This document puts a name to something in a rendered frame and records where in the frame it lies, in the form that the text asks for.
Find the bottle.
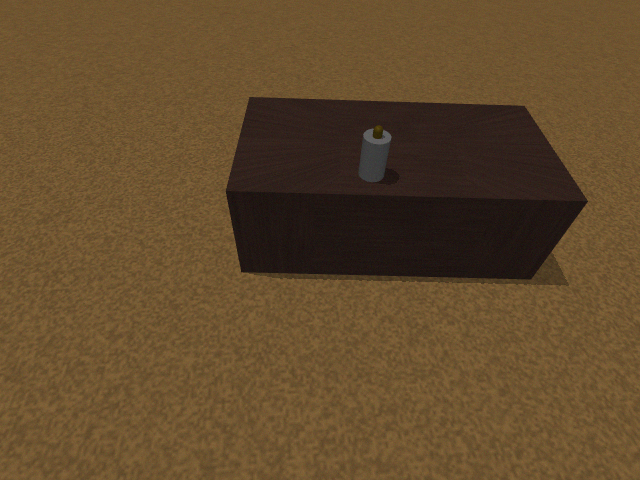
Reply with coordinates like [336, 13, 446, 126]
[358, 125, 391, 182]

